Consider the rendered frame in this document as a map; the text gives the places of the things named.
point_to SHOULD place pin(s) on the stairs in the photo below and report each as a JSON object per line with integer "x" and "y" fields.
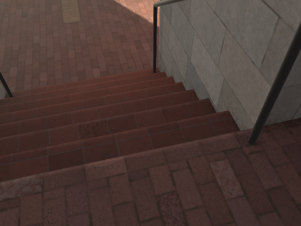
{"x": 71, "y": 124}

